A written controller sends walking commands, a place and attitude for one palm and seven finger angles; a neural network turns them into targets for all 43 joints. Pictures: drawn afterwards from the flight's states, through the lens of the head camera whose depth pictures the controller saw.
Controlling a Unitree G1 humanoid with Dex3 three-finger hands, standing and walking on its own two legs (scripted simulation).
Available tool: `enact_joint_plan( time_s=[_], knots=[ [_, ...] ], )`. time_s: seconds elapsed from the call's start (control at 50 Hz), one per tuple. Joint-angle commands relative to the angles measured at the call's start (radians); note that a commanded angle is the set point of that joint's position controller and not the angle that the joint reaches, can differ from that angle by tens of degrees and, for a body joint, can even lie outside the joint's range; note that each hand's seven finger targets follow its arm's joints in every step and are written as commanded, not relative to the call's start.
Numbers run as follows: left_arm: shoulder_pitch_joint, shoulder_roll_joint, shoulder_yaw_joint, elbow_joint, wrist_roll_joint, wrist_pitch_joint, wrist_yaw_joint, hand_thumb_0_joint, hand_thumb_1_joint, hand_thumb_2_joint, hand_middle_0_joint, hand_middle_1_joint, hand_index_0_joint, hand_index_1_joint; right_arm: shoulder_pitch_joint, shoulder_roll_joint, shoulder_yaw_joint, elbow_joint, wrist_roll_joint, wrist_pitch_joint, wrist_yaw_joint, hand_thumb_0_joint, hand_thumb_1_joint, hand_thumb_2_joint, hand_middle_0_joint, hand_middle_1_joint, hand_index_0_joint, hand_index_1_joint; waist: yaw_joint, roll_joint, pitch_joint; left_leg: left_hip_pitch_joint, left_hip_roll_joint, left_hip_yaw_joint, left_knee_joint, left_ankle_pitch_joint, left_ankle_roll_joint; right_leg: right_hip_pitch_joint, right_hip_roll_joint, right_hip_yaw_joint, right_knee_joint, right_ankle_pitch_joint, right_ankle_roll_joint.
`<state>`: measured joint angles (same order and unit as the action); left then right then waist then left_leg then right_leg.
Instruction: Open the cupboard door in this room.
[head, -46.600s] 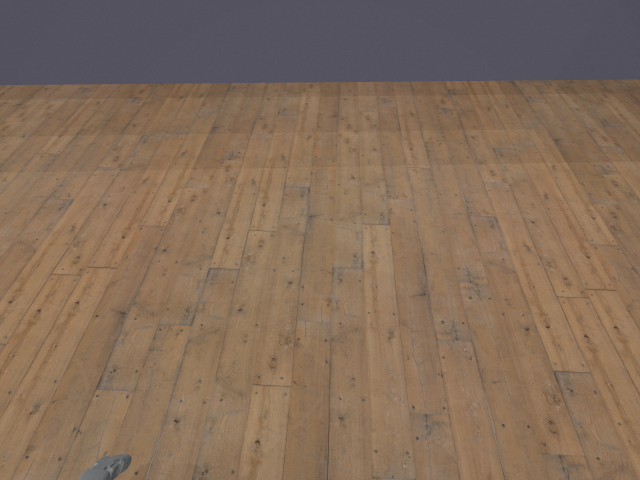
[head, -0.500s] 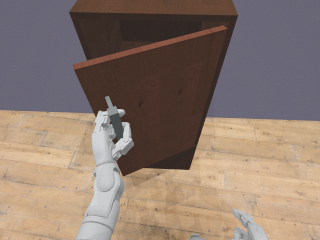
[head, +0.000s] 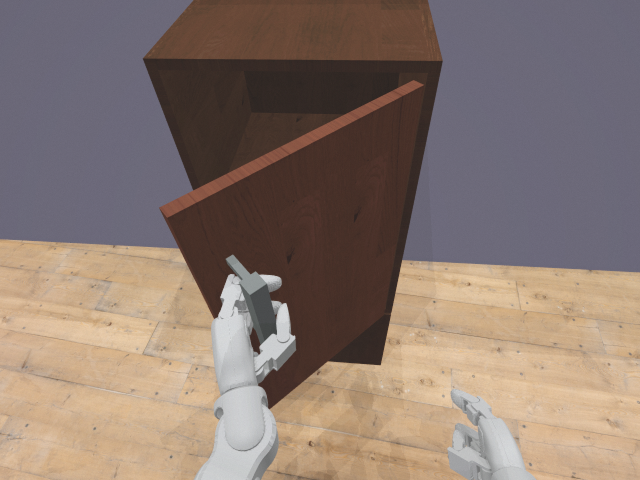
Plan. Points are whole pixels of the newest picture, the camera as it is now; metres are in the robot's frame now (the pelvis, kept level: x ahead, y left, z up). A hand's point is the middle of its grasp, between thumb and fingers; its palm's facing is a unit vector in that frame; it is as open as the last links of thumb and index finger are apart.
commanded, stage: open thumb and fingers to let go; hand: left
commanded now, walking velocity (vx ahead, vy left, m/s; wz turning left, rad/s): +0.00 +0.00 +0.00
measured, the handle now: (254, 306) +0.32 +0.10 +0.05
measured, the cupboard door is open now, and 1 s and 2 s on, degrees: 45 42 47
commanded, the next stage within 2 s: slide the hand sideways off the handle in 0.78 s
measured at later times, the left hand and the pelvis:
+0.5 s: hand (265, 343) +0.27 +0.08 +0.05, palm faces +0.37 -0.93 -0.03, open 12.9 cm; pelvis -0.02 +0.00 +0.00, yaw +0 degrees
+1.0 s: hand (267, 359) +0.25 +0.07 +0.05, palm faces +0.01 -1.00 -0.08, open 16.4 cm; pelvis -0.03 +0.03 -0.01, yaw -1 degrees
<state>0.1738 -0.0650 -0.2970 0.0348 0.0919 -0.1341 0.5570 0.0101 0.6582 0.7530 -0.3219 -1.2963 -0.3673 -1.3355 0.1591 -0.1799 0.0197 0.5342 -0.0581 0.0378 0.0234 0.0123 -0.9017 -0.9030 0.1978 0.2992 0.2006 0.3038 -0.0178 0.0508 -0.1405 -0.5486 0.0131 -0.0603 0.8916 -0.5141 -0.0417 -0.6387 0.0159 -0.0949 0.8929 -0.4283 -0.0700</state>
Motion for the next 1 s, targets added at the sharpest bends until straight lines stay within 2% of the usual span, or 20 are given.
enact_joint_plan(
  time_s=[0.0,0.06,0.14,0.18,0.22,0.28,0.34,0.38,0.52,0.62,0.66,0.74,0.8,0.86,0.88,0.9,0.92,0.94,0.96,0.98],
  knots=[
    [-0.189,-0.133,0.066,-0.142,0.028,-0.061,0.054,0.000,0.690,0.810,-0.385,-1.327,-0.385,-1.327,-0.094,-0.062,-0.027,-0.128,-0.010,-0.060,-0.026,0.000,-0.900,-0.900,0.200,0.300,0.200,0.300,0.011,-0.161,-0.178,-0.078,-0.056,0.046,-0.045,0.224,0.037,0.228,-0.065,0.138,-0.193,0.282,0.063],
    [-0.161,-0.126,0.062,-0.170,0.021,-0.083,0.029,0.000,0.480,0.720,-0.370,-1.305,-0.370,-1.305,-0.066,-0.065,-0.036,-0.129,-0.012,-0.065,-0.031,0.000,-0.900,-0.900,0.200,0.300,0.200,0.300,0.010,-0.162,-0.241,-0.092,-0.056,0.048,-0.042,0.248,0.033,0.303,-0.082,0.172,-0.184,0.408,0.076],
    [-0.150,-0.111,0.056,-0.185,0.026,-0.113,0.000,0.000,0.200,0.600,-0.350,-1.275,-0.350,-1.275,-0.047,-0.070,-0.043,-0.125,-0.010,-0.070,-0.036,0.000,-0.900,-0.900,0.200,0.300,0.200,0.300,0.001,-0.170,-0.250,-0.110,-0.051,0.044,-0.042,0.242,0.035,0.320,-0.089,0.182,-0.176,0.434,0.081],
    [-0.162,-0.095,0.062,-0.183,0.024,-0.125,-0.010,0.000,0.060,0.540,-0.340,-1.260,-0.340,-1.260,-0.046,-0.074,-0.043,-0.123,-0.009,-0.076,-0.038,0.000,-0.900,-0.900,0.200,0.300,0.200,0.300,-0.007,-0.177,-0.224,-0.118,-0.048,0.040,-0.039,0.226,0.038,0.297,-0.089,0.185,-0.184,0.395,0.081],
    [-0.142,-0.074,0.091,-0.184,0.011,-0.140,-0.016,0.000,-0.080,0.480,-0.330,-1.245,-0.330,-1.245,-0.050,-0.074,-0.045,-0.126,-0.008,-0.081,-0.041,0.000,-0.900,-0.900,0.200,0.300,0.200,0.300,0.006,-0.189,-0.227,-0.137,-0.050,0.041,-0.039,0.204,0.036,0.309,-0.094,0.202,-0.194,0.352,0.084],
    [-0.176,-0.055,0.110,-0.164,0.006,-0.151,-0.016,0.000,-0.290,0.390,-0.315,-1.222,-0.315,-1.222,-0.057,-0.074,-0.043,-0.122,-0.005,-0.087,-0.046,0.000,-0.900,-0.900,0.200,0.300,0.200,0.300,0.004,-0.194,-0.193,-0.152,-0.050,0.038,-0.039,0.172,0.038,0.284,-0.097,0.218,-0.218,0.258,0.080],
    [-0.190,-0.073,0.099,-0.161,0.009,-0.159,-0.007,0.000,-0.500,0.300,-0.300,-1.200,-0.300,-1.200,-0.057,-0.074,-0.044,-0.124,-0.008,-0.094,-0.045,0.000,-0.900,-0.900,0.200,0.300,0.200,0.300,0.006,-0.164,-0.199,-0.138,-0.051,0.045,-0.037,0.172,0.041,0.257,-0.090,0.203,-0.210,0.213,0.075],
    [-0.224,-0.070,0.098,-0.144,0.016,-0.161,-0.001,0.000,-0.500,0.300,-0.300,-1.200,-0.300,-1.200,-0.051,-0.077,-0.046,-0.120,-0.007,-0.097,-0.045,0.000,-0.900,-0.900,0.200,0.300,0.200,0.300,-0.001,-0.186,-0.191,-0.139,-0.049,0.041,-0.040,0.168,0.043,0.241,-0.085,0.190,-0.209,0.181,0.070],
    [-0.256,-0.110,0.049,-0.144,0.029,-0.177,0.001,0.000,-0.500,0.300,-0.242,-0.850,-0.242,-0.850,-0.039,-0.083,-0.051,-0.119,-0.008,-0.116,-0.041,0.000,-0.900,-0.900,0.200,0.300,0.200,0.300,-0.004,-0.141,-0.214,-0.105,-0.045,0.049,-0.043,0.185,0.050,0.189,-0.061,0.129,-0.164,0.158,0.054],
    [-0.282,-0.112,0.051,-0.121,0.029,-0.166,0.020,0.000,-0.500,0.300,-0.200,-0.600,-0.200,-0.600,-0.046,-0.086,-0.047,-0.126,-0.006,-0.116,-0.040,0.000,-0.900,-0.900,0.200,0.300,0.200,0.300,0.003,-0.123,-0.198,-0.097,-0.043,0.044,-0.061,0.180,0.047,0.156,-0.042,0.086,-0.140,0.130,0.041],
    [-0.304,-0.138,0.033,-0.113,0.032,-0.156,0.032,0.000,-0.500,0.300,-0.183,-0.500,-0.183,-0.500,-0.047,-0.085,-0.044,-0.128,-0.007,-0.116,-0.036,0.000,-0.900,-0.900,0.200,0.300,0.200,0.300,0.003,-0.098,-0.183,-0.088,-0.041,0.040,-0.069,0.186,0.045,0.138,-0.035,0.069,-0.130,0.129,0.036],
    [-0.329,-0.164,0.019,-0.096,0.033,-0.136,0.052,0.000,-0.500,0.300,-0.150,-0.300,-0.150,-0.300,-0.058,-0.085,-0.042,-0.131,-0.007,-0.110,-0.031,0.000,-0.900,-0.900,0.200,0.300,0.200,0.300,0.003,-0.119,-0.190,-0.079,-0.036,0.035,-0.073,0.195,0.043,0.121,-0.025,0.045,-0.112,0.129,0.033],
    [-0.325,-0.172,0.018,-0.102,0.031,-0.119,0.060,0.000,-0.500,0.300,-0.150,-0.300,-0.150,-0.300,-0.067,-0.083,-0.040,-0.135,-0.005,-0.102,-0.026,0.000,-0.900,-0.900,0.200,0.300,0.200,0.300,0.021,-0.084,-0.203,-0.070,-0.037,0.035,-0.081,0.220,0.039,0.132,-0.021,0.037,-0.099,0.149,0.025],
    [-0.310,-0.198,0.004,-0.099,0.026,-0.105,0.063,0.000,-0.500,0.300,-0.150,-0.300,-0.150,-0.300,-0.072,-0.080,-0.039,-0.137,-0.003,-0.096,-0.021,0.000,-0.900,-0.900,0.200,0.300,0.200,0.300,0.019,-0.105,-0.201,-0.064,-0.033,0.035,-0.081,0.235,0.037,0.131,-0.015,0.030,-0.096,0.164,0.024],
    [-0.323,-0.085,-0.204,-0.094,0.136,-0.145,-0.151,0.000,-0.500,0.300,-0.150,-0.300,-0.150,-0.300,0.022,-0.123,-0.038,-0.101,0.000,-0.100,-0.016,0.000,-0.900,-0.900,0.200,0.300,0.200,0.300,-0.081,-0.157,-0.126,-0.048,-0.033,0.032,-0.057,0.255,0.061,0.076,-0.028,0.055,-0.080,0.250,0.029],
    [-0.350,0.006,-0.104,-0.183,0.094,-0.191,-0.269,0.000,-0.500,0.300,-0.150,-0.300,-0.150,-0.300,0.022,-0.122,-0.049,-0.138,0.009,-0.104,-0.020,0.000,-0.900,-0.900,0.200,0.300,0.200,0.300,-0.033,-0.103,-0.229,-0.043,-0.037,0.038,-0.052,0.276,0.064,0.132,-0.034,0.066,-0.063,0.295,0.024],
    [-0.319,0.042,-0.090,-0.196,0.074,-0.214,-0.343,0.000,-0.500,0.300,-0.150,-0.300,-0.150,-0.300,0.021,-0.122,-0.049,-0.148,0.013,-0.103,-0.027,0.000,-0.900,-0.900,0.200,0.300,0.200,0.300,-0.019,-0.101,-0.271,-0.029,-0.039,0.040,-0.051,0.297,0.068,0.178,-0.035,0.075,-0.053,0.336,0.022],
    [-0.295,0.063,-0.078,-0.210,0.049,-0.230,-0.411,0.000,-0.500,0.300,-0.150,-0.300,-0.150,-0.300,0.016,-0.119,-0.047,-0.160,0.019,-0.109,-0.032,0.000,-0.900,-0.900,0.200,0.300,0.200,0.300,-0.012,-0.100,-0.285,-0.028,-0.040,0.042,-0.051,0.299,0.067,0.195,-0.035,0.078,-0.052,0.349,0.024],
    [-0.280,0.048,-0.098,-0.230,0.015,-0.243,-0.478,0.000,-0.500,0.300,-0.150,-0.300,-0.150,-0.300,0.019,-0.119,-0.043,-0.173,0.026,-0.121,-0.033,0.000,-0.900,-0.900,0.200,0.300,0.200,0.300,-0.023,-0.095,-0.269,-0.032,-0.040,0.040,-0.051,0.290,0.069,0.188,-0.037,0.081,-0.054,0.344,0.027],
    [-0.250,0.030,-0.099,-0.244,-0.028,-0.242,-0.524,0.000,-0.500,0.300,-0.150,-0.300,-0.150,-0.300,0.018,-0.116,-0.038,-0.191,0.038,-0.129,-0.033,0.000,-0.900,-0.900,0.200,0.300,0.200,0.300,-0.018,-0.073,-0.246,-0.030,-0.039,0.037,-0.059,0.275,0.067,0.181,-0.034,0.079,-0.060,0.316,0.024]
  ],
)
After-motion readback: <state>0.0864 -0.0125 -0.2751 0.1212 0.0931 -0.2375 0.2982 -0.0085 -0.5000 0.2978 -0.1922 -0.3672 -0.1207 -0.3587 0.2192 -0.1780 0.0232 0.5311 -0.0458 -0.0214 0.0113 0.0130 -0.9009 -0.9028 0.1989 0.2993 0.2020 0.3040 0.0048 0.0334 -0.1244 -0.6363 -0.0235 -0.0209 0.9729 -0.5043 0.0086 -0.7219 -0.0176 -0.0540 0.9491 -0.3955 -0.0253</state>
